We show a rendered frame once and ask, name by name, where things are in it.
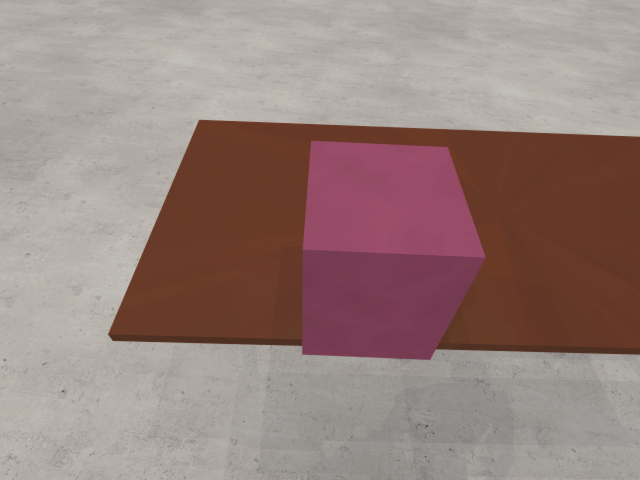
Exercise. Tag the carton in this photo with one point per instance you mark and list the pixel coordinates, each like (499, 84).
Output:
(390, 250)

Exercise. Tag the table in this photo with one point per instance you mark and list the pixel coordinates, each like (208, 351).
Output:
(557, 215)

